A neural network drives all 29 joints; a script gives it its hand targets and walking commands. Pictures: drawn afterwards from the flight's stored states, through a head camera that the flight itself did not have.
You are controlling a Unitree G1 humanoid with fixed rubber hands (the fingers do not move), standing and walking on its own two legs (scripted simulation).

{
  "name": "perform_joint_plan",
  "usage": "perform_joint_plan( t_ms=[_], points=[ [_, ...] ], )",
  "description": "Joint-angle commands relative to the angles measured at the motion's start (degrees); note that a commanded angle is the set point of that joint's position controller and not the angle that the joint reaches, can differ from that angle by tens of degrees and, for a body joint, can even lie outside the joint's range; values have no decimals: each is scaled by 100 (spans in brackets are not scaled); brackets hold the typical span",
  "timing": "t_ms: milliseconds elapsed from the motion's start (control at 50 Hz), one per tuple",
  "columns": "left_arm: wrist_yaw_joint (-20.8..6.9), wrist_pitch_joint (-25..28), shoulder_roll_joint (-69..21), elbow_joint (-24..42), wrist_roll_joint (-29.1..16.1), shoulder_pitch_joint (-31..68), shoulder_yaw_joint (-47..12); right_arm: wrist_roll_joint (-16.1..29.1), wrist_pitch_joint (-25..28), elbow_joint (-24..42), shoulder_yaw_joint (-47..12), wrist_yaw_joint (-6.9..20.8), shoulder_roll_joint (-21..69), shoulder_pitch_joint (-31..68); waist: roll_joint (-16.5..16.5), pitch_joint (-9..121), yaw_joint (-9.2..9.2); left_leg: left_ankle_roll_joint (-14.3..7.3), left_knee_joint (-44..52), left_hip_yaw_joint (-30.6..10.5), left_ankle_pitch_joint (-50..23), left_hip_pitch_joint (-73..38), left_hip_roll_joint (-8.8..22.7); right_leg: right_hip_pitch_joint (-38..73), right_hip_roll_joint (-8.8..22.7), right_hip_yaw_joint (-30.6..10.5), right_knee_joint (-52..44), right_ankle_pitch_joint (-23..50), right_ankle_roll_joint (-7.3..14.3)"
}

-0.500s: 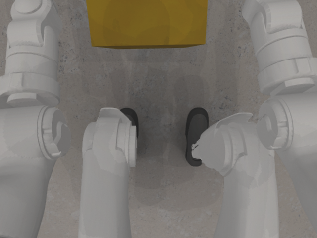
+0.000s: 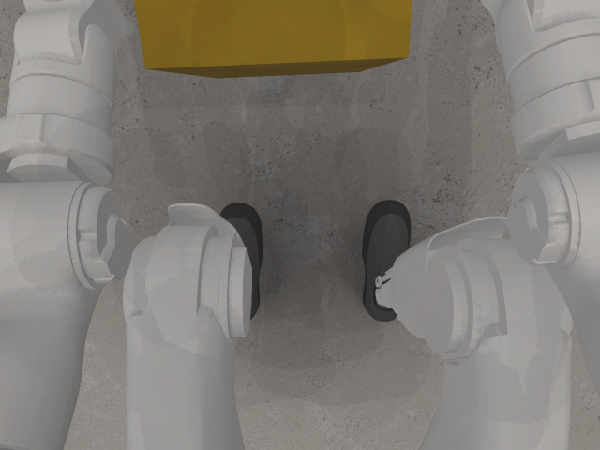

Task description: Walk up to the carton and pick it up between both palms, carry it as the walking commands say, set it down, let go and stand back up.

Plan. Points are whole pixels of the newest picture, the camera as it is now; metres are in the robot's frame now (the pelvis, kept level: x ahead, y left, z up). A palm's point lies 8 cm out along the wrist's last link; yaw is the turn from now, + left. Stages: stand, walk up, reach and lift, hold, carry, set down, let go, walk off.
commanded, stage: reach and lift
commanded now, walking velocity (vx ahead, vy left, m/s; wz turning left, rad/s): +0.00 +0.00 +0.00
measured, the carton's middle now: out of the picture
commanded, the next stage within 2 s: none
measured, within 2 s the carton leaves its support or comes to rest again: leaves its support in 1.32 s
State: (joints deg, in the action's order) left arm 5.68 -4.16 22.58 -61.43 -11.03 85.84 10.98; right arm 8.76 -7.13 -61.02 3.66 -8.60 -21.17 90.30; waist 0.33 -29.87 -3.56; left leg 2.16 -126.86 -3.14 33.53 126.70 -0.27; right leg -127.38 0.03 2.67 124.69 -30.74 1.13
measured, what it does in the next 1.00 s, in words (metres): stands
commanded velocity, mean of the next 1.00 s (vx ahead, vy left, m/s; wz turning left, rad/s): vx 0.00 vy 0.00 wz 0.00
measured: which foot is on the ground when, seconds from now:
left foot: down 0.00-1.00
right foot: down 0.00-1.00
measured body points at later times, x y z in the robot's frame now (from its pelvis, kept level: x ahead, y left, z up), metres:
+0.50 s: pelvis +0.00 +0.00 +0.00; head +0.39 +0.03 +0.21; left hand +0.55 +0.22 -0.20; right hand +0.59 -0.08 -0.19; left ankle +0.11 +0.13 -0.34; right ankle +0.13 -0.11 -0.34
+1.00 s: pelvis +0.00 +0.00 +0.00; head +0.38 +0.03 +0.21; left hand +0.55 +0.21 -0.20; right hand +0.59 -0.08 -0.19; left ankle +0.11 +0.13 -0.34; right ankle +0.13 -0.11 -0.34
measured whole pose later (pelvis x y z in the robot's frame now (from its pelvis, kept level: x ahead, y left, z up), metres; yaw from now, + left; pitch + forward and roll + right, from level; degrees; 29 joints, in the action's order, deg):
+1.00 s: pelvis +0.00 +0.00 +0.00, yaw +0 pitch +33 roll -1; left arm 5.1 -6.3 18.9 -62.6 -11.4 87.9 8.8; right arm 8.2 -8.5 -62.8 7.6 -6.2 -17.2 92.0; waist 0.4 -29.9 -5.0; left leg 1.8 -127.5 -3.1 33.6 126.8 -0.6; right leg -127.4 -0.2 2.5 125.4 -30.9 1.1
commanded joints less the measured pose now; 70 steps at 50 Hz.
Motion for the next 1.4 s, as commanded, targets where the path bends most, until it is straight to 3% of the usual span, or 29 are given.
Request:
perform_joint_plan(
  t_ms=[0, 180, 300, 400, 440, 460, 520, 540, 560, 600, 620, 680, 760, 780, 840, 880, 900, 940, 960, 1020, 1040, 1100, 1160, 1180, 1200, 1240, 1280, 1360, 1380],
  points=[
    [81, 279, 954, 525, -396, 1704, -428, 602, 193, 322, -445, 78, -320, 1743, -159, 8405, -517, 22, 932, 632, -2114, -3087, 21, 4486, -379, -339, -521, 1978, -290],
    [-2, 269, 295, 643, -676, 2117, -882, 334, 225, 206, -218, -13, -235, 1819, 122, 8365, 74, 101, 960, 591, -2049, -3019, -105, 4556, -419, -280, -518, 2017, -206],
    [59, 227, 40, 223, -451, 2132, -859, 164, 222, -310, -78, -46, -126, 1598, 383, 7980, 92, 167, 1058, 561, -1994, -3366, -186, 4186, -453, -189, -571, 1686, -175],
    [53, 284, -343, 100, -227, 1929, -675, 292, 297, -19, -404, 63, 446, 1847, 78, 7811, -342, 79, 1076, 593, -2152, -3150, -274, 4292, -516, -299, -582, 1893, -221],
    [30, 319, -454, 525, -426, 2225, -896, 223, 359, 253, -396, 64, 449, 1981, 156, 8001, -36, 97, 1057, 533, -2370, -3380, -237, 4357, -553, -276, -545, 2117, -214],
    [-13, 275, -629, 280, -363, 2175, -911, 322, 301, -92, -537, 108, 672, 1884, 111, 7935, -210, 77, 1050, 575, -2181, -3385, -249, 4367, -523, -296, -584, 1910, -212],
    [-184, 239, -1188, 575, -295, 2485, -911, 171, 289, 23, -533, 231, 1168, 2105, -11, 7722, -70, 82, 1040, 587, -2092, -3092, -289, 4524, -580, -284, -602, 2021, -204],
    [-244, 192, -1258, 556, -333, 2575, -1015, -21, 287, -10, -377, 250, 1160, 1987, -17, 7587, 194, 111, 1047, 535, -2074, -3156, -320, 4312, -574, -246, -624, 1935, -212],
    [-323, 247, -1656, 926, -373, 2940, -1181, 151, 276, 176, -583, 352, 1928, 2194, 82, 7838, -9, 79, 1011, 614, -2078, -3258, -322, 4424, -601, -257, -600, 1937, -177],
    [-574, 102, -2588, 448, -315, 3010, -1232, 166, 231, 56, -788, 562, 2718, 2401, -77, 7688, -80, 42, 936, 594, -1982, -3193, -357, 4521, -633, -261, -530, 1946, -188],
    [-740, 79, -3132, 916, -284, 3498, -1400, 99, 190, 101, -777, 781, 3458, 2618, 130, 7437, -100, 6, 1037, 552, -1918, -3143, -394, 4100, -677, -241, -510, 1770, -113],
    [-1285, -166, -4803, 818, -101, 3552, -1410, -237, 22, 91, -661, 1280, 4836, 2639, 159, 7038, 118, -1, 942, 561, -1791, -3073, -499, 3770, -721, -164, -498, 1543, -91],
    [-1697, -309, -5271, 1154, -104, 3732, -1495, -415, -182, 213, -716, 1607, 5449, 2572, -47, 6905, 155, -102, 812, 634, -1575, -2486, -475, 3689, -732, -115, -383, 1526, -1],
    [-1790, -334, -5316, 1038, -54, 3616, -1386, -385, -262, 115, -797, 1656, 5742, 2547, -245, 6936, -77, -99, 714, 776, -1476, -2211, -464, 3979, -693, -236, -467, 1541, -20],
    [-1979, -446, -5535, 1091, -101, 3508, -1408, -468, -344, 350, -712, 1756, 5905, 2435, -325, 6689, 55, -168, 776, 698, -1466, -1974, -477, 3966, -733, -215, -438, 1611, 27],
    [-1989, -415, -5437, 1406, -198, 3845, -1470, -392, -388, 303, -825, 1764, 5891, 2542, -529, 6951, -36, -166, 724, 683, -1496, -1998, -455, 4057, -691, -233, -391, 1644, 8],
    [-1971, -451, -5319, 1360, -145, 3870, -1558, -354, -428, 218, -744, 1799, 6002, 2440, -289, 6899, -154, -175, 752, 678, -1455, -2120, -429, 3891, -696, -269, -375, 1539, 10],
    [-2045, -491, -5529, 1406, -310, 3935, -1715, -481, -449, 257, -607, 1814, 5943, 2305, -219, 6969, 165, -156, 771, 663, -1412, -2112, -441, 3746, -667, -190, -396, 1486, 70],
    [-2073, -542, -5627, 1238, -210, 3840, -1688, -427, -440, 355, -694, 1834, 6061, 2494, -6, 7106, 21, -175, 731, 715, -1509, -2256, -432, 3742, -678, -247, -385, 1498, 68],
    [-2107, -496, -5748, 1421, -320, 3799, -1667, -382, -418, 687, -779, 1829, 6225, 2512, -344, 7446, 108, -244, 743, 733, -1695, -2201, -474, 4055, -722, -177, -371, 1836, 30],
    [-2030, -461, -5631, 1730, -357, 3938, -1822, -252, -446, 652, -927, 1808, 6214, 2622, -274, 7596, -167, -199, 694, 809, -1825, -2038, -482, 4180, -690, -280, -346, 1980, 33],
    [-1946, -451, -5415, 2040, -482, 4270, -1924, 27, -445, 979, -1179, 1729, 6346, 2949, -440, 8401, -244, -207, 718, 819, -1941, -2460, -466, 4654, -718, -240, -301, 2184, -26],
    [-1839, -512, -5612, 2501, -557, 4474, -2096, 221, -435, 1474, -1310, 1651, 6312, 3186, -256, 9773, -218, -161, 698, 823, -2401, -3208, -498, 5205, -768, -197, -155, 2585, -42],
    [-1835, -561, -5788, 2600, -679, 4672, -2089, 144, -465, 1523, -1235, 1590, 6238, 3299, -283, 10185, 29, -145, 675, 789, -2444, -3514, -541, 5324, -782, -133, -227, 2528, -35],
    [-1772, -540, -5661, 2736, -640, 4670, -2120, 293, -521, 1384, -1372, 1616, 6569, 3238, -324, 10125, -273, -166, 710, 875, -2393, -3387, -544, 5234, -777, -156, -244, 2475, -54],
    [-1684, -601, -5796, 3253, -763, 4830, -2281, 391, -478, 2150, -1516, 1554, 6442, 3572, -261, 11313, -109, -127, 681, 840, -2893, -4012, -546, 5848, -789, -101, -190, 2966, -43],
    [-1641, -730, -6022, 3189, -649, 4676, -2093, 493, -534, 2406, -1570, 1535, 6467, 3807, -299, 11785, -245, -154, 810, 852, -2968, -4351, -564, 5827, -845, -41, -287, 2863, -88],
    [-1593, -867, -6278, 3228, -533, 4891, -2204, 383, -601, 2294, -1295, 1568, 6686, 3731, -132, 11779, -1, -112, 962, 828, -2764, -4552, -576, 5366, -874, 123, -430, 2487, -55],
    [-1582, -922, -6218, 3082, -362, 4707, -1991, 435, -626, 2370, -1325, 1576, 6700, 3986, -110, 11723, -246, -182, 1099, 817, -2700, -4653, -568, 5279, -877, 145, -457, 2307, -84]
  ],
)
